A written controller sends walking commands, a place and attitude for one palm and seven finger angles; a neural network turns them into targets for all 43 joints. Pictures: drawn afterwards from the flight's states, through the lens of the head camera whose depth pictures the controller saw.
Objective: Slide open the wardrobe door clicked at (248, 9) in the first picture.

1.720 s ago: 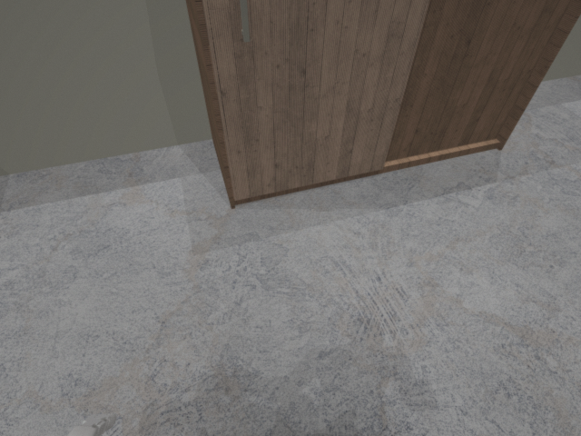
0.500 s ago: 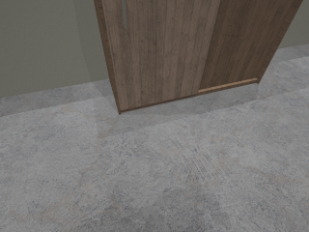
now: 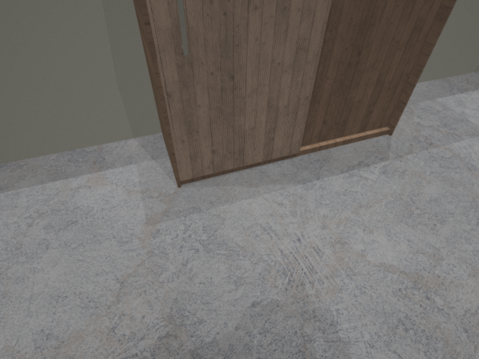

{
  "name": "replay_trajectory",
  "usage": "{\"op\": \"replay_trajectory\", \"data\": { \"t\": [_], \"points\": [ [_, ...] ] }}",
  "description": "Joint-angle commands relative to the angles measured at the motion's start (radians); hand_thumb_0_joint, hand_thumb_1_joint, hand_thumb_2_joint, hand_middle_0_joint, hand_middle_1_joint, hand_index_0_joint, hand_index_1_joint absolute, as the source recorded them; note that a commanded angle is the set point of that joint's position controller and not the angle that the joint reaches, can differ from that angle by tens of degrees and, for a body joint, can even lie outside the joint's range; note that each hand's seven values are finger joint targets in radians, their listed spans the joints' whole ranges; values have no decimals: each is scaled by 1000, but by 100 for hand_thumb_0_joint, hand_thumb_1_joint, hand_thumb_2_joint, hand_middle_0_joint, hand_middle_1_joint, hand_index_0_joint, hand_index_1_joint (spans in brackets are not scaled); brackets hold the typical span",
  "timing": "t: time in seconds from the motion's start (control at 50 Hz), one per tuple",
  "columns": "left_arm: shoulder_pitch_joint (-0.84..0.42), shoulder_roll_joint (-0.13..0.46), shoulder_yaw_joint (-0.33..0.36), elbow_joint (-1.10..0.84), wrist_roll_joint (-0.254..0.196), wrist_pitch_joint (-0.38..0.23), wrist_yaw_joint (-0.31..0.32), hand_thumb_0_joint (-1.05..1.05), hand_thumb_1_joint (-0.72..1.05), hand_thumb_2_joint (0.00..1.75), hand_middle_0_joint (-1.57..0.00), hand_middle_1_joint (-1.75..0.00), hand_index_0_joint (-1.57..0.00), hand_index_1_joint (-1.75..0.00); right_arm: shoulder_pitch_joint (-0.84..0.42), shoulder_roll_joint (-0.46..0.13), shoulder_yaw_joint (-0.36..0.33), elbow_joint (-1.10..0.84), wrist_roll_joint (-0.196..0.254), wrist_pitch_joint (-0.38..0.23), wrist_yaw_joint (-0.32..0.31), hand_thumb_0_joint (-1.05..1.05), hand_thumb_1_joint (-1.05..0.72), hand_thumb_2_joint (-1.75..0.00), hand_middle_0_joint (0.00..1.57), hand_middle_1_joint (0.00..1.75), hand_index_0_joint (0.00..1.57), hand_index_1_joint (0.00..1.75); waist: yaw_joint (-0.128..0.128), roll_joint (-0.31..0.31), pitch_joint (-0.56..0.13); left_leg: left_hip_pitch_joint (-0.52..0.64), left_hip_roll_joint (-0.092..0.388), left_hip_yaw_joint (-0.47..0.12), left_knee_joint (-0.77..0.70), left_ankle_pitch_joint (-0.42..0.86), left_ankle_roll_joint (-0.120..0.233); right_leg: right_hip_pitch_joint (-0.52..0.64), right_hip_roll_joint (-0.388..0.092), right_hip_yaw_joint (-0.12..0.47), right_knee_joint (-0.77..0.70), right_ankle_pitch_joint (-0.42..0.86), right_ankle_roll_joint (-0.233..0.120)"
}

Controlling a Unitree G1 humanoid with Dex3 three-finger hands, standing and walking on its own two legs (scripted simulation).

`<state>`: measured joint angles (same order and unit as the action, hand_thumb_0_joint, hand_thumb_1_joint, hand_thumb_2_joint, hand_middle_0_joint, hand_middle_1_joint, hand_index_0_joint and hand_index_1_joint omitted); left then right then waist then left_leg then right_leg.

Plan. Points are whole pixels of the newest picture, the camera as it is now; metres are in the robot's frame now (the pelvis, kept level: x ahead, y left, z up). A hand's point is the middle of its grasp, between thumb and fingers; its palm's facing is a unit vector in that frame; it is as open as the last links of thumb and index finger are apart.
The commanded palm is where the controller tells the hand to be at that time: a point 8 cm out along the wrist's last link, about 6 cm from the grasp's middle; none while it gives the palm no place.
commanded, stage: walk to a spot facing it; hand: left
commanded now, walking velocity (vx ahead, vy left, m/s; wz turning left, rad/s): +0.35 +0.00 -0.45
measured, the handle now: (181, 25) +1.18 +0.31 +0.11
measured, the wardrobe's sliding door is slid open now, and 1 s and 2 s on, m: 0.00 0.00 0.00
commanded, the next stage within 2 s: turn to face it in 1.28 s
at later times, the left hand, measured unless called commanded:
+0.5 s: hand out of the picture +0.07 +0.20 -0.19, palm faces -0.06 -0.99 -0.13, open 7.4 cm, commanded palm none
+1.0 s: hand (237, 206) +0.55 +0.05 -0.16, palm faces -0.50 -0.84 -0.21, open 7.4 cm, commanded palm none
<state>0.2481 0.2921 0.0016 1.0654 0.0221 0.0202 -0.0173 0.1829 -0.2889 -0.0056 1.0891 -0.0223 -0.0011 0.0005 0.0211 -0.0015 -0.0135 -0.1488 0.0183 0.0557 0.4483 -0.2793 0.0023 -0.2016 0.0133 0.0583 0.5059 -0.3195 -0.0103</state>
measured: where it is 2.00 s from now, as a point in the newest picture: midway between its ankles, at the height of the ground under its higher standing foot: (288, 290)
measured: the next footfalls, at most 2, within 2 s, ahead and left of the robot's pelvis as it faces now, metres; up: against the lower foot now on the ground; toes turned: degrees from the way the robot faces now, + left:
left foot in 0.46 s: +0.28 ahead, +0.12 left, +0.00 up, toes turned -3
right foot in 1.00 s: +0.41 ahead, -0.19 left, +0.00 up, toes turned -33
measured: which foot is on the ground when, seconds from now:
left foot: down 0.00-0.12, up 0.14-0.44, down 0.46-1.00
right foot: down 0.00-0.46, up 0.48-0.98, down 1.00-1.00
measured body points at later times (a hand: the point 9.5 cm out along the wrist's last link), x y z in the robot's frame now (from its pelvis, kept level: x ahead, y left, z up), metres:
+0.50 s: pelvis +0.15 +0.03 -0.02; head +0.17 +0.05 +0.43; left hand +0.08 +0.25 -0.18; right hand +0.24 -0.22 -0.14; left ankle +0.24 +0.12 -0.74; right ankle +0.01 -0.10 -0.71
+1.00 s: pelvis +0.33 -0.04 -0.02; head +0.36 -0.07 +0.43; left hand +0.57 +0.09 -0.14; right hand +0.12 -0.18 -0.17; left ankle +0.25 +0.12 -0.74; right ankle +0.38 -0.16 -0.74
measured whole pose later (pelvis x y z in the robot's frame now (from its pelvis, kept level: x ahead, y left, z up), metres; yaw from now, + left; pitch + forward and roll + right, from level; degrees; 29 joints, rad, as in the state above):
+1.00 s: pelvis +0.33 -0.04 -0.02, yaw -25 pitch +0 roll +1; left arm 0.05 0.19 0.06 0.91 0.04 -0.01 -0.05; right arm 0.50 -0.16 -0.04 1.12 -0.03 -0.05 -0.01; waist -0.08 0.01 0.08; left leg 0.01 0.13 0.37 0.52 -0.46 -0.06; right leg -0.44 -0.05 -0.13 0.60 -0.20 -0.07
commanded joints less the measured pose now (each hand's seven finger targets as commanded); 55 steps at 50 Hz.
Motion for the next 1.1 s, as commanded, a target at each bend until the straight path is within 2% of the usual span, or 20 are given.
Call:
{"op": "replay_trajectory", "data": {
  "t": [0.0, 0.06, 0.1, 0.12, 0.16, 0.32, 0.4, 0.42, 0.44, 0.46, 0.5, 0.56, 0.62, 0.86, 0.9, 0.94, 0.96, 0.98, 1.0, 1.08],
  "points": [
    [46, 63, 41, -86, 4, -21, -8, 0, 90, 90, -20, -30, -20, -30, 63, -195, -61, -65, 4, -21, -11, 0, -90, -90, 20, 30, 20, 30, -18, 129, 141, -39, 261, -246, -186, -393, 121, -215, 20, -35, 128, -106, -24],
    [147, 33, 55, -73, 8, -40, -12, 0, 90, 90, -20, -30, -20, -30, 38, -152, -64, -86, 5, -30, -9, 0, -90, -90, 20, 30, 20, 30, 35, 67, 118, -148, 218, -122, 5, -233, 93, -42, -4, -45, 27, -51, -36],
    [319, 152, 86, -21, 6, -63, 11, 0, 90, 90, -20, -30, -20, -30, -37, -41, -44, -150, 10, -42, -2, 0, -90, -90, 20, 30, 20, 30, 90, -350, 122, -535, 5, 98, 481, -300, -14, 218, -294, 491, -263, -50, -191],
    [401, 142, 85, -5, -5, -73, 26, 0, 90, 90, -20, -30, -20, -30, -137, -60, -41, -189, 3, -52, -2, 0, -90, -90, 20, 30, 20, 30, 136, -302, 138, -614, 29, -1, 605, -317, -7, 236, -347, 625, -295, 113, -254],
    [353, 101, 77, -9, 2, -77, 40, 0, 90, 90, -20, -30, -20, -30, -138, -36, -45, -187, 5, -64, -2, 0, -90, -90, 20, 30, 20, 30, 76, -81, 121, -649, 82, -43, 664, -238, -13, 274, -343, 516, -224, 255, -290],
    [243, 43, 75, -17, 9, -86, 38, 0, 90, 90, -20, -30, -20, -30, -94, 46, -53, -190, 16, -54, 23, 0, -90, -90, 20, 30, 20, 30, -2, -141, 121, -331, 64, 15, 335, 2, -25, -3, -209, 237, -278, 178, -168],
    [214, 22, 88, -16, 1, -79, 31, 0, 90, 90, -20, -30, -20, -30, 119, 8, -67, -126, 13, -74, -1, 0, -90, -90, 20, 30, 20, 30, -87, -61, 45, 95, 19, 45, 88, 71, -10, -136, -103, 153, -28, 245, -107],
    [233, -22, 86, -26, -5, -78, 25, 0, 90, 90, -20, -30, -20, -30, 269, -69, -88, -87, 3, -80, -17, 0, -90, -90, 20, 30, 20, 30, -139, 98, -63, 305, 164, -130, 22, -30, 28, -241, -38, 93, 225, 181, -78],
    [253, -78, 80, -52, -11, -75, 15, 0, 90, 90, -20, -30, -20, -30, 383, -167, -108, -64, -7, -83, -22, 0, -90, -90, 20, 30, 20, 30, -147, 349, -126, 378, 448, -499, -156, -159, 117, -409, 64, -50, 574, -236, -30],
    [218, -57, 78, -75, -1, -77, 17, 0, 90, 90, -20, -30, -20, -30, 346, -159, -100, -82, 0, -68, -20, 0, -90, -90, 20, 30, 20, 30, -128, 235, -82, 244, 502, -595, -236, -347, 169, -438, 10, -5, 713, -239, -46],
    [117, -69, 79, -78, 10, -66, 6, 0, 90, 90, -20, -30, -20, -30, 193, -38, -76, -111, -2, -74, -22, 0, -90, -90, 20, 30, 20, 30, -81, 139, 101, 2, 432, -446, -297, -404, 147, -500, -76, -21, 824, -82, -41],
    [160, -103, 79, -59, 16, -37, -12, 0, 90, 90, -20, -30, -20, -30, 140, 40, -54, -99, 0, -96, -27, 0, -90, -90, 20, 30, 20, 30, -2, 122, 92, -93, 327, -156, -270, -112, 100, -407, -111, -41, 757, 52, -20],
    [117, -101, 87, -90, 18, -15, -17, 0, 90, 90, -20, -30, -20, -30, 151, 42, -65, -97, -2, -104, -27, 0, -90, -90, 20, 30, 20, 30, 7, 94, 98, -79, 326, -52, -300, -32, 130, -456, -132, -48, 694, 120, 1],
    [-258, -85, 65, -224, 12, -22, -28, 0, 90, 90, -20, -30, -20, -30, 320, -12, -60, -28, -15, -85, -17, 0, -90, -90, 20, 30, 20, 30, -84, 92, 150, 139, 345, 129, -227, 326, 123, -413, -100, -166, 209, 134, -17],
    [-229, -72, 68, -219, 11, -29, -27, 0, 90, 90, -20, -30, -20, -30, 311, -31, -64, -27, -16, -79, -17, 0, -90, -90, 20, 30, 20, 30, -63, 103, 120, 172, 341, 175, -144, 490, 107, -327, -66, -197, 156, 84, -40],
    [-33, -33, 80, -157, 15, -47, -21, 0, 90, 90, -20, -30, -20, -30, 286, -53, -65, -32, -8, -73, -17, 0, -90, -90, 20, 30, 20, 30, 30, 69, -11, 143, 300, 236, 148, 715, 68, -29, 4, -246, 50, 96, -73],
    [128, 45, 100, -109, 19, -61, -10, 0, 90, 90, -20, -30, -20, -30, 281, -36, -60, -41, 3, -71, -5, 0, -90, -90, 20, 30, 20, 30, 103, -40, -121, -56, 259, 259, 415, 560, 25, 271, -70, -146, 13, 150, -107],
    [251, 174, 134, -81, 12, -72, 7, 0, 90, 90, -20, -30, -20, -30, 305, 41, -45, -82, 17, -75, -3, 0, -90, -90, 20, 30, 20, 30, 121, -256, -261, -406, 91, 234, 752, -215, -36, 551, -395, 363, -68, 221, -229],
    [261, 214, 135, -73, -14, -64, 14, 0, 90, 90, -20, -30, -20, -30, 215, 22, -49, -108, 17, -75, -8, 0, -90, -90, 20, 30, 20, 30, 125, -179, -243, -507, 77, 77, 913, -306, -21, 507, -461, 482, -176, 271, -289],
    [26, 42, 84, -108, -8, -84, 28, 0, 90, 90, -20, -30, -20, -30, 180, 58, -54, -70, -6, -50, -7, 0, -90, -90, 20, 30, 20, 30, -14, -22, 6, -427, 174, -15, 814, -50, -28, 47, -309, 164, -251, 268, -189]
  ]
}}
